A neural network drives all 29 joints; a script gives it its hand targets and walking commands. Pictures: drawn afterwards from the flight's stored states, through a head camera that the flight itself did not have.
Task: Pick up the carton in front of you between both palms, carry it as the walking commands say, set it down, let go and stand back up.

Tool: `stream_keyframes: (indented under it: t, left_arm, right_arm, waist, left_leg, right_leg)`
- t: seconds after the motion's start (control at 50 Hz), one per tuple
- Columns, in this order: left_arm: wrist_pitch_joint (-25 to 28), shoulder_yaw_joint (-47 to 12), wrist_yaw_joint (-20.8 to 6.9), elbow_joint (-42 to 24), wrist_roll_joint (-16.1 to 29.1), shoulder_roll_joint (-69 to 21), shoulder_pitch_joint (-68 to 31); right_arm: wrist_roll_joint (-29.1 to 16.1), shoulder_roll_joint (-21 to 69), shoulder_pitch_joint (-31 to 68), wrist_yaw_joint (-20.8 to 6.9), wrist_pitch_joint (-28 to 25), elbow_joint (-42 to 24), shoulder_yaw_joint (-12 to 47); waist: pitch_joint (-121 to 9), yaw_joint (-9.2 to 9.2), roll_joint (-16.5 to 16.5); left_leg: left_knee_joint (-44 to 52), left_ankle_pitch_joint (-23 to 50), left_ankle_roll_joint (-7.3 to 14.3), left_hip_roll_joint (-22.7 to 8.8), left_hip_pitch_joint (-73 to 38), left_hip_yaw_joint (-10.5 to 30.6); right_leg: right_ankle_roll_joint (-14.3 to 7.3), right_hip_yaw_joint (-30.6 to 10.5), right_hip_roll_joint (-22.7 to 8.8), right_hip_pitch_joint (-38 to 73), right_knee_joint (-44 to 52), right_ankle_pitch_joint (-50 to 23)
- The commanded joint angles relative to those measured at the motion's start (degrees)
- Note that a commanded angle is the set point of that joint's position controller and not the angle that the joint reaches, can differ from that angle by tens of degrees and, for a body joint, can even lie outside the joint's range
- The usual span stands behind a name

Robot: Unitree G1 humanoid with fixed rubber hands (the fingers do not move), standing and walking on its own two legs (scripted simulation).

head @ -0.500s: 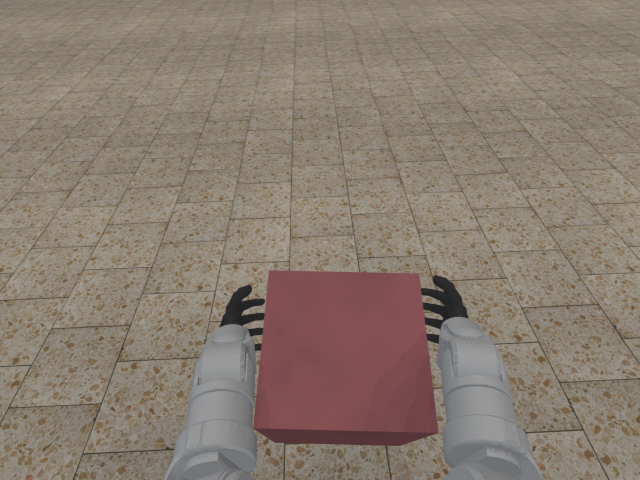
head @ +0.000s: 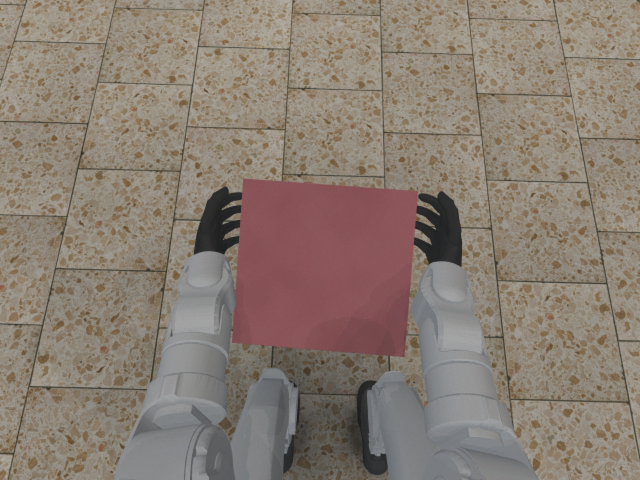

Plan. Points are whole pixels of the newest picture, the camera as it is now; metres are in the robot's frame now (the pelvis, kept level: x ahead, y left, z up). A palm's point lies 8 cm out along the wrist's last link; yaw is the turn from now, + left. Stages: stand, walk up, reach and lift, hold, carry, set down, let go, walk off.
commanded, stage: set down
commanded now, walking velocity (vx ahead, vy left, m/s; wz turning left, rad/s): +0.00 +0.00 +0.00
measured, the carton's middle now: (325, 259) +0.42 +0.02 -0.18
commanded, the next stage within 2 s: none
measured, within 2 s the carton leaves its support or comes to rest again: rests again in 1.68 s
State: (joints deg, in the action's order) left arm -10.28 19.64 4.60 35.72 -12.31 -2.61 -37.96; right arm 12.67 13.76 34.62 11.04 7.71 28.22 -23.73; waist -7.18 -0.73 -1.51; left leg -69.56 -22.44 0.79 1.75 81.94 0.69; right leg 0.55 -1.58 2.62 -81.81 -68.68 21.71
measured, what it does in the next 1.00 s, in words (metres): lowers itself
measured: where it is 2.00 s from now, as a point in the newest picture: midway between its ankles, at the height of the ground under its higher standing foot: (328, 443)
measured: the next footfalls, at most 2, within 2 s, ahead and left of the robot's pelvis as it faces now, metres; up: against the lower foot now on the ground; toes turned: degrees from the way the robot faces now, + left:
none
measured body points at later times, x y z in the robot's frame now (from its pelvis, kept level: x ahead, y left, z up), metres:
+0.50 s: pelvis -0.03 +0.00 -0.13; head +0.24 +0.03 +0.24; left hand +0.45 +0.18 -0.24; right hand +0.43 -0.11 -0.22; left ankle +0.07 +0.11 -0.61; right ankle +0.08 -0.12 -0.61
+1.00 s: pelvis -0.04 +0.00 -0.23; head +0.30 +0.06 +0.06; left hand +0.48 +0.21 -0.39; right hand +0.46 -0.09 -0.38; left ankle +0.07 +0.11 -0.61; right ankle +0.08 -0.12 -0.61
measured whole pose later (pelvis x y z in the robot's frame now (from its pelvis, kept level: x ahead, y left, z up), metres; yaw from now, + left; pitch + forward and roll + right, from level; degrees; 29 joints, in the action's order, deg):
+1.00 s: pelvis -0.04 +0.00 -0.23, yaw -2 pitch +43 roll -4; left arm -12.0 6.1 4.1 58.9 -2.2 17.1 -73.5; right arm 3.5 6.7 62.4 16.3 8.1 40.2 -26.7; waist 5.4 -1.0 -4.7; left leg -117.2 -31.0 1.2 2.6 128.9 1.1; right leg 3.4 -0.2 5.7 -127.4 -115.0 30.7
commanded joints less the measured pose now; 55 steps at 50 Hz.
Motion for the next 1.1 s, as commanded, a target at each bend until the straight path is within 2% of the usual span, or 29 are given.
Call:
stream_keyframes:
  t: [0.0,0.02,0.1,0.18,0.26,0.34,0.36,0.38,0.4,0.44,0.46,0.48,0.5,0.52,0.54,0.56,0.58,0.6,0.62,0.68,0.76,0.78,0.86,0.9,0.92,0.94,1.02,1.04,1.08]
  left_arm:
    - [0.7,-30.0,-15.5,0.9,4.2,-50.1,-26.6]
    - [0.7,-30.7,-15.8,-1.9,5.1,-46.7,-31.2]
    - [-1.3,-29.9,-17.2,2.8,5.9,-47.5,-34.2]
    - [-1.5,-26.1,-17.6,3.0,4.3,-41.5,-39.5]
    - [-1.7,-24.5,-16.7,7.5,6.1,-45.6,-42.6]
    - [-1.5,-23.3,-15.9,9.6,5.3,-43.0,-42.7]
    - [-0.6,-21.5,-16.6,7.1,5.2,-41.7,-46.1]
    - [-1.5,-23.4,-16.3,9.6,4.8,-41.2,-48.3]
    - [-0.5,-21.4,-16.5,8.1,7.0,-40.7,-46.0]
    - [-0.8,-21.4,-15.4,10.8,5.1,-37.6,-47.5]
    - [-0.2,-22.8,-15.7,7.2,6.8,-35.3,-51.9]
    - [0.2,-23.4,-15.9,4.9,8.3,-35.8,-53.6]
    - [-0.1,-24.9,-15.3,7.2,7.2,-37.4,-55.3]
    - [-0.5,-22.8,-15.7,7.0,7.5,-33.3,-53.8]
    - [-0.1,-25.0,-15.8,4.5,8.8,-34.6,-56.7]
    - [0.2,-24.1,-15.9,5.4,9.1,-32.4,-57.0]
    - [-0.2,-27.4,-15.6,8.3,10.2,-37.9,-54.8]
    - [-0.3,-25.1,-15.7,8.6,9.4,-37.6,-54.3]
    - [-0.7,-24.3,-15.9,10.0,9.2,-35.8,-55.0]
    - [-0.1,-26.6,-16.0,9.1,10.0,-33.4,-56.9]
    - [1.0,-28.7,-14.8,9.4,13.8,-31.8,-61.0]
    - [0.7,-28.8,-14.7,8.1,14.0,-33.7,-60.6]
    - [1.7,-30.6,-13.9,11.0,14.0,-28.3,-61.9]
    - [1.8,-28.5,-14.3,13.8,13.8,-31.7,-62.0]
    - [1.8,-28.2,-14.8,13.1,14.0,-29.1,-63.1]
    - [2.0,-28.4,-14.6,14.7,15.0,-27.9,-62.2]
    - [2.5,-33.1,-14.6,12.2,16.7,-29.2,-68.8]
    - [3.6,-30.7,-14.4,11.7,17.4,-20.3,-70.9]
    - [2.7,-29.0,-14.5,15.8,15.6,-24.0,-68.9]
  right_arm:
    - [-5.6,48.6,28.6,-15.5,1.6,3.7,37.7]
    - [-5.5,47.1,30.2,-15.7,2.4,5.5,35.0]
    - [-3.7,46.5,33.1,-14.4,3.4,5.4,31.9]
    - [-5.8,48.2,40.4,-13.3,3.9,6.6,31.2]
    - [-4.3,44.1,41.5,-12.4,3.7,10.8,27.2]
    - [-6.1,43.5,43.5,-11.9,3.2,10.1,25.3]
    - [-3.9,46.1,44.2,-11.2,4.0,14.0,26.4]
    - [-5.1,44.8,41.9,-11.9,3.8,14.0,23.3]
    - [-4.1,45.4,44.8,-11.4,3.5,12.1,25.8]
    - [-4.7,45.1,44.3,-10.9,3.3,16.3,22.7]
    - [-5.0,43.4,47.8,-11.4,3.6,12.8,24.2]
    - [-6.9,43.5,51.3,-10.8,2.9,10.9,25.9]
    - [-6.9,41.7,52.0,-10.8,2.5,10.4,24.1]
    - [-8.6,42.6,55.7,-10.5,3.4,9.2,25.9]
    - [-6.7,41.9,52.9,-9.8,2.9,11.0,24.5]
    - [-10.0,42.2,55.9,-10.3,2.8,9.8,27.4]
    - [-6.9,41.5,51.6,-10.1,2.5,10.2,25.7]
    - [-7.5,39.9,53.7,-10.3,3.3,12.6,22.9]
    - [-4.5,40.1,53.3,-9.8,3.1,12.7,21.7]
    - [-8.6,43.5,52.2,-10.7,2.9,12.1,22.9]
    - [-8.7,41.1,57.6,-9.2,1.6,9.6,26.6]
    - [-11.8,36.9,59.7,-9.0,0.6,9.3,25.7]
    - [-11.5,38.7,56.5,-8.7,1.3,14.3,26.8]
    - [-12.2,35.5,60.3,-8.7,0.2,10.0,25.1]
    - [-11.4,35.7,63.6,-8.9,0.9,10.9,23.8]
    - [-10.3,32.8,61.7,-8.8,0.6,13.2,21.9]
    - [-13.1,32.3,64.3,-8.2,-0.5,12.4,21.6]
    - [-12.6,34.0,64.4,-8.4,0.5,12.4,23.7]
    - [-15.2,33.4,66.3,-9.3,0.3,12.4,21.9]
  waist:
    - [-53.2,-5.62,5.3]
    - [-53.3,-1.32,4.1]
    - [-52.5,1.41,3.8]
    - [-49.8,-3.94,2.0]
    - [-50.1,0.14,3.4]
    - [-52.8,-2.86,6.3]
    - [-51.8,-2.69,-0.7]
    - [-52.5,-0.76,5.9]
    - [-51.7,-0.24,-2.0]
    - [-51.9,-5.06,1.9]
    - [-51.0,-1.06,-0.2]
    - [-55.2,-4.80,2.2]
    - [-55.4,-2.00,4.7]
    - [-54.6,-6.36,0.6]
    - [-57.7,-2.12,1.5]
    - [-58.9,-9.07,3.1]
    - [-61.5,-0.41,3.6]
    - [-57.9,-3.96,6.6]
    - [-55.9,-0.10,1.0]
    - [-57.8,-3.63,4.5]
    - [-62.6,0.35,1.3]
    - [-61.8,-4.61,8.5]
    - [-60.0,-4.87,4.9]
    - [-57.5,-1.65,6.5]
    - [-54.5,-4.32,3.1]
    - [-53.0,-0.31,4.5]
    - [-53.7,-1.57,10.8]
    - [-51.5,-2.21,1.7]
    - [-50.6,-5.11,6.2]
  left_leg:
    - [2.5,18.2,-1.2,6.2,-27.0,1.5]
    - [0.3,15.7,-1.6,6.1,-22.1,1.8]
    - [-2.5,13.0,-0.9,5.7,-18.8,2.5]
    - [-7.9,9.2,-0.4,6.2,-9.0,0.6]
    - [-9.7,8.8,-1.2,5.9,-12.7,1.7]
    - [-13.4,6.9,-1.2,6.5,-5.5,-0.5]
    - [-15.6,6.8,-0.6,6.6,-4.7,0.5]
    - [-15.0,4.8,-0.8,5.8,-4.9,-0.2]
    - [-16.2,5.3,-0.9,6.6,-2.6,0.7]
    - [-16.9,4.4,-0.1,6.2,-3.4,1.1]
    - [-17.3,5.3,-0.1,5.9,-1.8,1.6]
    - [-19.4,5.8,-0.5,6.1,-2.1,0.4]
    - [-19.2,6.0,-1.3,5.9,-2.9,0.0]
    - [-19.7,4.3,-0.4,6.2,-3.2,0.7]
    - [-22.0,4.7,-1.1,5.9,-1.0,-0.3]
    - [-22.7,9.4,-0.7,5.8,-0.1,-1.7]
    - [-22.8,8.0,-1.3,6.0,-2.1,0.5]
    - [-22.2,5.9,-1.7,5.6,-1.4,0.2]
    - [-22.5,4.6,-1.5,5.8,0.4,2.4]
    - [-26.9,12.0,-1.2,5.3,1.0,-0.4]
    - [-29.7,10.5,-0.9,4.5,-2.0,2.3]
    - [-31.0,9.6,-1.7,5.4,0.0,0.0]
    - [-33.4,11.2,-1.3,4.1,2.0,0.0]
    - [-33.9,11.8,-1.2,4.1,3.6,0.8]
    - [-34.4,12.2,-0.6,4.6,5.9,1.7]
    - [-35.2,8.6,-1.0,4.2,7.3,0.3]
    - [-37.2,8.5,-1.6,4.6,6.4,0.4]
    - [-38.6,10.0,-0.1,3.6,7.5,1.2]
    - [-38.7,8.0,-0.7,4.1,10.6,-1.2]
  right_leg:
    - [2.0,-1.7,6.7,18.3,-0.5,-12.9]
    - [1.8,-1.4,6.9,20.7,-1.0,-12.6]
    - [1.7,0.5,7.5,12.8,-4.7,-9.1]
    - [2.4,0.2,7.5,5.6,-8.3,-4.5]
    - [1.4,2.9,8.8,-0.3,-11.9,-1.8]
    - [2.0,2.2,8.4,0.1,-15.8,-2.7]
    - [2.5,2.0,8.9,-0.8,-15.4,-1.5]
    - [1.7,2.1,8.9,-0.6,-16.8,-2.1]
    - [2.4,3.2,9.3,-2.5,-17.0,-0.2]
    - [2.4,2.7,9.6,-7.4,-19.9,1.0]
    - [2.7,4.4,9.4,-5.7,-21.5,-2.1]
    - [2.3,3.2,9.5,-5.7,-23.1,-0.9]
    - [2.0,3.7,9.6,-6.9,-22.9,-1.5]
    - [2.7,4.1,9.0,-8.5,-25.4,0.1]
    - [2.2,3.9,9.8,-6.2,-24.4,-1.4]
    - [3.3,2.1,8.9,-6.7,-25.9,-3.9]
    - [2.8,4.7,9.9,-4.9,-27.0,-5.0]
    - [1.6,4.0,9.5,-7.6,-28.4,-2.9]
    - [2.6,5.9,9.9,-10.6,-28.9,-2.2]
    - [2.8,4.7,10.1,-12.5,-31.1,-5.8]
    - [3.7,6.8,9.6,-14.1,-35.5,-4.0]
    - [2.2,5.2,9.1,-13.8,-36.8,-3.4]
    - [2.8,4.6,8.9,-13.2,-38.8,-5.3]
    - [2.5,5.2,9.7,-16.0,-39.4,-5.7]
    - [2.8,5.3,9.3,-16.3,-40.6,-5.3]
    - [2.4,6.5,8.8,-15.8,-40.7,-3.8]
    - [1.5,5.8,9.3,-17.0,-44.4,-5.0]
    - [2.7,5.5,8.3,-17.9,-45.0,-4.7]
    - [2.2,5.0,9.3,-15.9,-44.7,-4.6]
